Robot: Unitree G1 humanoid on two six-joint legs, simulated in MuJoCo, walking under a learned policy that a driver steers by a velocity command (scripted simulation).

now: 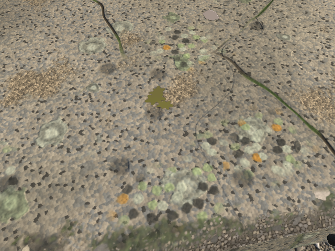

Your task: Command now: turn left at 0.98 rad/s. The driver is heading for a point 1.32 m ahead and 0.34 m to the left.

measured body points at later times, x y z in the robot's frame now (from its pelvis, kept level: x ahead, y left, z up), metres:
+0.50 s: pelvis +0.07 +0.07 +0.00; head +0.06 +0.08 +0.45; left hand -0.02 +0.38 -0.11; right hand +0.38 -0.06 -0.05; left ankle +0.01 +0.18 -0.71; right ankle +0.03 -0.12 -0.73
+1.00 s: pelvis +0.34 +0.24 +0.04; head +0.34 +0.25 +0.49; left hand +0.43 +0.51 -0.05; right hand +0.46 +0.02 -0.09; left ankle +0.08 +0.26 -0.57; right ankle +0.40 +0.22 -0.55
